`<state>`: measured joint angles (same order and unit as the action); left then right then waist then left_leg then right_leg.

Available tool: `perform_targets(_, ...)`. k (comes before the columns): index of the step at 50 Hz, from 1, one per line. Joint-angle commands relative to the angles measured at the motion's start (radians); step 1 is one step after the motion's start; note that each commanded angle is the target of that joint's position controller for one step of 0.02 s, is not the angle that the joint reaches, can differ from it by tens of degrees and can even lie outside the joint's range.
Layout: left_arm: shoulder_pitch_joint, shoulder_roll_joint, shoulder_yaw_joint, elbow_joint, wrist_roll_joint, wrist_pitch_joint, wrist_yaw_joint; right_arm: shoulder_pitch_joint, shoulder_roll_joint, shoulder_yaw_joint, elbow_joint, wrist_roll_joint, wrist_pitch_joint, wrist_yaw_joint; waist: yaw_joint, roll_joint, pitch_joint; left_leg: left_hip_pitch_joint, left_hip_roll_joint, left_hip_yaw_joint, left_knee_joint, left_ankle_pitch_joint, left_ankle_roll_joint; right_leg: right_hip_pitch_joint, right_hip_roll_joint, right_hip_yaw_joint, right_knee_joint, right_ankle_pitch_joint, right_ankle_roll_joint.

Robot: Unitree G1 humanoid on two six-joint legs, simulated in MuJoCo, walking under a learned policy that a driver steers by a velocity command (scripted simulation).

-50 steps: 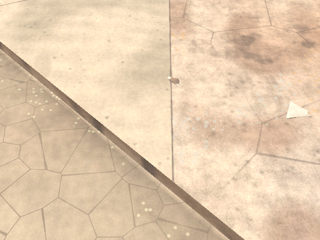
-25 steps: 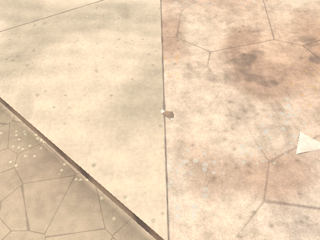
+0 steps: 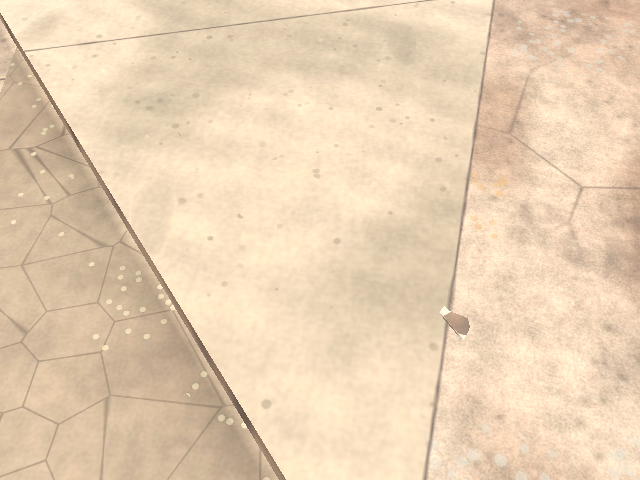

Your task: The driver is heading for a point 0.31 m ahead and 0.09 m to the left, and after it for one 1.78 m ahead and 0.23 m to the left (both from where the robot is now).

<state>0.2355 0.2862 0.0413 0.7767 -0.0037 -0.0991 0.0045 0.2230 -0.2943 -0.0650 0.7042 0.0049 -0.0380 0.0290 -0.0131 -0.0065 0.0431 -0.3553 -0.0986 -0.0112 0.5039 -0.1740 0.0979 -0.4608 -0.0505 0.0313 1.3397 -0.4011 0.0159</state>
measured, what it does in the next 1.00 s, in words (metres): walks ahead, turning left: right foot 0.09 m higher, then left foot 0.09 m lower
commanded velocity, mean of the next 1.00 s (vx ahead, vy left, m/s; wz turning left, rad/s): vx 0.20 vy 0.00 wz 0.44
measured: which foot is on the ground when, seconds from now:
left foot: down 0.00-0.34, up 0.36-0.80, down 0.82-1.00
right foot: up 0.00-0.32, down 0.34-0.82, up 0.84-1.00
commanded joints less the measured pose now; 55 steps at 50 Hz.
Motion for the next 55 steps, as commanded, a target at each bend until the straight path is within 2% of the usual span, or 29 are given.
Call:
perform_targets(1, -0.006, 0.078, 0.022, -0.110, 0.008, -0.013, 0.004, 0.046, -0.106, -0.024, -0.058, -0.007, -0.008, -0.012, 0.012, 0.091, -0.088, 0.241, 0.282, -0.427, -0.265, 0.147, 0.236, -0.335, -0.035, 0.009, 0.255, -0.009, 0.012)
perform_targets(3, -0.032, 0.008, 0.002, -0.154, 0.009, -0.005, 0.006, 0.144, -0.068, -0.014, -0.024, 0.010, 0.001, -0.011, -0.016, 0.093, -0.062, 0.324, 0.265, -0.447, -0.185, 0.226, 0.245, -0.581, -0.008, -0.015, 0.597, -0.050, 0.028)
perform_targets(5, -0.122, -0.049, -0.031, -0.239, 0.006, -0.015, -0.007, 0.295, -0.046, -0.005, 0.023, 0.011, 0.002, -0.023, -0.041, 0.048, -0.089, 0.476, 0.278, -0.487, -0.143, 0.171, 0.233, -0.789, 0.003, -0.005, 0.664, -0.113, 0.002)
perform_targets(7, -0.200, -0.065, -0.054, -0.303, 0.008, -0.017, -0.021, 0.336, -0.033, 0.005, 0.049, 0.012, 0.012, -0.048, -0.025, 0.036, -0.067, 0.481, 0.299, -0.509, -0.163, 0.073, 0.208, -0.904, -0.008, 0.000, 0.620, -0.099, -0.010)
perform_targets(9, -0.266, -0.055, -0.075, -0.373, 0.023, -0.018, -0.024, 0.247, -0.053, 0.008, 0.031, 0.024, 0.028, -0.076, 0.026, 0.014, 0.000, 0.272, 0.257, -0.442, -0.237, 0.097, 0.158, -0.802, -0.034, -0.012, 0.327, -0.005, 0.002)
perform_targets(11, -0.368, -0.043, -0.077, -0.413, 0.065, -0.031, -0.012, 0.146, -0.097, -0.009, -0.008, 0.024, 0.037, -0.087, 0.015, 0.015, -0.006, -0.049, 0.176, -0.325, -0.356, 0.312, 0.124, -0.345, -0.005, -0.099, -0.173, 0.184, 0.013)
perform_targets(13, -0.300, -0.051, -0.065, -0.406, 0.037, -0.026, 0.008, 0.178, -0.148, -0.029, 0.020, 0.023, 0.027, -0.070, 0.035, 0.165, -0.094, -0.014, 0.201, -0.299, -0.325, 0.610, 0.100, -0.104, 0.051, -0.123, -0.253, 0.199, -0.004)
perform_targets(15, -0.139, 0.042, -0.021, -0.356, 0.016, -0.016, 0.026, 0.182, -0.118, -0.029, 0.020, 0.036, 0.029, -0.062, 0.097, 0.181, -0.197, 0.214, 0.177, -0.300, -0.109, 1.077, 0.031, 0.012, 0.136, -0.133, -0.446, 0.196, -0.040)
perform_targets(16, -0.021, 0.073, -0.007, -0.333, 0.019, -0.012, 0.025, 0.134, -0.118, -0.031, 0.000, 0.040, 0.026, -0.057, 0.161, 0.174, -0.274, 0.249, 0.163, -0.295, 0.044, 1.185, -0.015, 0.157, 0.117, -0.092, -0.564, 0.307, -0.074)
perform_targets(17, 0.134, 0.153, 0.017, -0.309, 0.044, -0.013, 0.024, 0.084, -0.090, -0.027, -0.056, 0.014, 0.015, -0.057, 0.199, 0.035, -0.421, 0.118, 0.095, -0.277, 0.306, 0.798, -0.049, 0.454, -0.078, 0.102, -0.607, 0.634, -0.156)
perform_targets(18, 0.106, 0.187, 0.023, -0.306, 0.079, 0.011, 0.021, 0.248, 0.045, 0.002, -0.079, -0.006, 0.006, -0.047, 0.060, -0.444, -0.554, -0.115, -0.130, -0.244, 0.670, -0.430, -0.139, 0.589, -0.421, 0.614, -0.791, 1.053, -0.367)
perform_targets(19, 0.046, 0.102, 0.012, -0.341, 0.065, 0.022, 0.025, 0.350, -0.092, -0.032, -0.018, -0.009, 0.013, -0.020, 0.042, -0.307, -0.537, -0.194, -0.081, -0.328, 0.881, -0.495, -0.182, 0.513, -0.440, 0.799, -0.848, 0.798, -0.401)
perform_targets(20, -0.036, 0.048, 0.005, -0.339, 0.034, 0.033, 0.030, 0.243, -0.104, -0.040, -0.032, 0.018, 0.042, -0.018, 0.031, -0.222, -0.341, -0.297, -0.023, -0.200, 0.943, -0.407, -0.198, 0.373, -0.386, 0.649, -0.867, 0.505, -0.352)
perform_targets(21, -0.091, -0.012, -0.007, -0.315, 0.015, 0.045, 0.034, 0.178, -0.064, -0.026, -0.051, 0.024, 0.077, -0.033, 0.008, -0.154, -0.177, -0.347, 0.038, -0.114, 0.915, -0.334, -0.190, 0.219, -0.305, 0.468, -0.883, 0.271, -0.289)
perform_targets(23, -0.157, -0.018, 0.004, -0.279, 0.012, 0.044, 0.047, 0.161, -0.071, -0.035, -0.058, 0.025, 0.123, -0.047, -0.047, -0.105, -0.045, -0.226, 0.097, -0.079, 0.886, -0.228, -0.179, -0.045, -0.214, 0.229, -0.943, 0.054, -0.200)
perform_targets(27, -0.115, 0.028, 0.030, -0.214, 0.023, 0.026, 0.063, 0.068, -0.057, -0.030, -0.095, 0.006, 0.114, -0.051, -0.028, -0.075, -0.064, -0.199, 0.118, -0.057, 0.715, -0.061, -0.155, 0.012, -0.236, 0.038, -0.951, 0.287, -0.232)
perform_targets(33, -0.099, 0.111, 0.065, -0.201, 0.004, 0.069, 0.082, -0.045, -0.052, -0.014, -0.134, 0.017, 0.100, 0.013, 0.020, -0.103, -0.168, -0.051, 0.136, -0.041, 0.307, 0.085, -0.161, 0.066, -0.272, -0.021, -0.865, 0.187, -0.233)
perform_targets(36, -0.075, 0.115, 0.069, -0.193, -0.005, 0.092, 0.077, -0.059, -0.065, -0.018, -0.126, 0.024, 0.106, 0.029, 0.050, -0.098, -0.146, 0.014, 0.137, -0.032, 0.146, 0.097, -0.121, 0.037, -0.295, 0.014, -0.776, 0.055, -0.214)
perform_targets(39, -0.080, 0.087, 0.052, -0.153, 0.006, 0.107, 0.074, 0.029, -0.028, -0.021, -0.061, 0.030, 0.108, 0.025, 0.022, -0.080, -0.119, 0.240, 0.107, 0.046, -0.133, 0.231, -0.061, -0.057, -0.261, -0.021, -0.621, 0.086, -0.144)
perform_targets(40, -0.060, 0.043, 0.036, -0.127, 0.018, 0.109, 0.069, 0.080, -0.018, -0.025, -0.035, 0.023, 0.105, 0.016, 0.010, -0.058, -0.123, 0.324, 0.093, 0.057, -0.182, 0.235, -0.052, -0.092, -0.210, -0.069, -0.499, 0.066, -0.099)
perform_targets(41, -0.039, -0.037, 0.014, -0.115, 0.038, 0.113, 0.058, 0.099, -0.064, -0.035, -0.030, 0.008, 0.093, 0.007, 0.019, 0.109, -0.122, 0.418, 0.206, -0.095, -0.142, 0.509, -0.021, -0.236, -0.114, -0.159, -0.151, -0.180, -0.007)
perform_targets(42, -0.008, -0.072, 0.000, -0.124, 0.038, 0.111, 0.038, 0.061, -0.134, -0.028, -0.065, -0.025, 0.073, 0.003, 0.051, 0.304, -0.121, 0.459, 0.394, -0.231, 0.036, 1.157, 0.024, -0.465, -0.062, -0.149, 0.211, -0.441, 0.062)
perform_targets(43, 0.061, -0.005, 0.016, -0.116, -0.008, 0.107, 0.037, 0.109, -0.155, -0.035, -0.037, -0.039, 0.064, 0.020, 0.030, 0.243, -0.241, 0.363, 0.479, -0.260, 0.001, 1.036, 0.173, -0.419, -0.051, -0.034, 0.346, -0.383, 0.074)
perform_targets(44, 0.017, 0.047, 0.029, -0.124, -0.033, 0.108, 0.053, 0.067, -0.191, -0.044, -0.019, -0.038, 0.065, 0.029, 0.030, 0.225, -0.192, 0.271, 0.475, -0.307, -0.079, 0.672, 0.213, -0.446, -0.045, -0.024, 0.370, -0.324, 0.070)
perform_targets(45, -0.073, 0.062, 0.036, -0.123, -0.033, 0.115, 0.078, 0.012, -0.152, -0.032, -0.017, -0.031, 0.068, 0.022, 0.012, 0.186, -0.095, 0.208, 0.446, -0.328, -0.130, 0.401, 0.188, -0.502, -0.039, -0.006, 0.388, -0.261, 0.061)
perform_targets(46, -0.100, 0.049, 0.033, -0.096, -0.019, 0.128, 0.102, -0.068, -0.072, 0.003, -0.030, -0.032, 0.069, 0.008, 0.022, 0.138, -0.058, 0.143, 0.422, -0.308, -0.144, 0.288, 0.159, -0.488, -0.035, 0.030, 0.404, -0.208, 0.059)
perform_targets(48, -0.077, 0.024, 0.028, -0.082, 0.009, 0.140, 0.121, -0.111, -0.030, 0.029, -0.032, -0.031, 0.063, -0.020, 0.043, 0.134, -0.060, 0.116, 0.403, -0.307, -0.148, 0.285, 0.144, -0.443, -0.020, 0.042, 0.399, -0.128, 0.064)
perform_targets(51, -0.062, -0.025, 0.009, -0.070, 0.004, 0.132, 0.115, -0.032, 0.001, 0.042, 0.010, -0.032, 0.046, -0.049, 0.023, 0.097, -0.122, 0.218, 0.381, -0.283, -0.117, 0.394, 0.137, -0.421, -0.006, 0.076, 0.362, -0.124, 0.049)
perform_targets(55, -0.091, -0.083, -0.027, -0.082, 0.014, 0.123, 0.085, -0.030, 0.001, 0.036, 0.029, -0.024, 0.055, -0.066, 0.030, 0.132, -0.171, 0.243, 0.336, -0.200, -0.120, 0.511, 0.118, -0.247, -0.037, -0.001, -0.025, -0.224, 0.040)
Keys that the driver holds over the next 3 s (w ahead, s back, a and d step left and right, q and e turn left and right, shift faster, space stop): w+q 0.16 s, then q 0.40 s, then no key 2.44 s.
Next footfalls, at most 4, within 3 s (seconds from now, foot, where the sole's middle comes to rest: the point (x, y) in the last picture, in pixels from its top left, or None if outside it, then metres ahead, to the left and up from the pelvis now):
0.34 right None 0.40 -0.12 -0.68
0.82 left None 0.24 0.12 -0.77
1.18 right None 0.33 -0.13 -0.68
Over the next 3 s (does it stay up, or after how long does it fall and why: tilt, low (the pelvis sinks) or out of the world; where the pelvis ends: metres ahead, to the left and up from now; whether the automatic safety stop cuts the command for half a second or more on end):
stays up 0.26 -0.01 0.01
